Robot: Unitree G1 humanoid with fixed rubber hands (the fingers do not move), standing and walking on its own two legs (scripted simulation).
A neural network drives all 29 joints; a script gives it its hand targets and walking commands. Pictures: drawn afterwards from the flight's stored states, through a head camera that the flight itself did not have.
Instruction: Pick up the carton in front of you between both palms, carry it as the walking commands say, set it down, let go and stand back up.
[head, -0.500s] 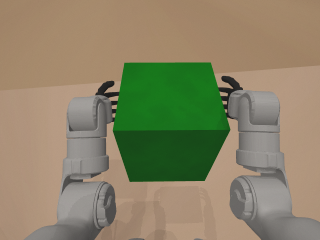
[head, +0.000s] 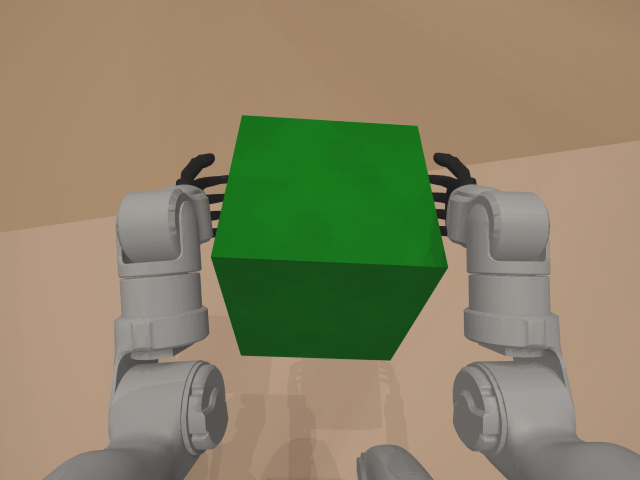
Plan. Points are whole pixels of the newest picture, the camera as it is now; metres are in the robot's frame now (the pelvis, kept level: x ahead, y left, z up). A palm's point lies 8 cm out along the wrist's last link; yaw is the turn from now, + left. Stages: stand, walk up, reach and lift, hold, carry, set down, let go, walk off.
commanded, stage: carry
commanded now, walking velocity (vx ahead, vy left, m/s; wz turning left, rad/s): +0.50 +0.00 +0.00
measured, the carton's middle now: (322, 249) +0.38 -0.01 +0.06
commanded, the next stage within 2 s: none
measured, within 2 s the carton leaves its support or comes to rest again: neither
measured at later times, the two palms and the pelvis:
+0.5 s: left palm (215, 61) +0.65 +0.13 +0.17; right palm (410, 48) +0.68 -0.17 +0.17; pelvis +0.29 -0.04 +0.02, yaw +1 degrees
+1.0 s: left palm out of the picture +0.97 +0.14 +0.20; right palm out of the picture +0.95 -0.15 +0.20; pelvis +0.58 +0.01 +0.05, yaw +0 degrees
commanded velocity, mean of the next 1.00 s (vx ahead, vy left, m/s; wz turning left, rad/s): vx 0.50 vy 0.00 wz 0.00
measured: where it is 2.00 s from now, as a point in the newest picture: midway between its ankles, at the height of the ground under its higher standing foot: (302, 189)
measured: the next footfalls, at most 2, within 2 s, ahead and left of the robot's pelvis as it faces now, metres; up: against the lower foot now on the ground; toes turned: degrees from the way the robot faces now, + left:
right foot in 0.26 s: +0.35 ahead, -0.12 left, +0.02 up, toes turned -5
left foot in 0.72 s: +0.62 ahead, +0.09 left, +0.04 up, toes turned +7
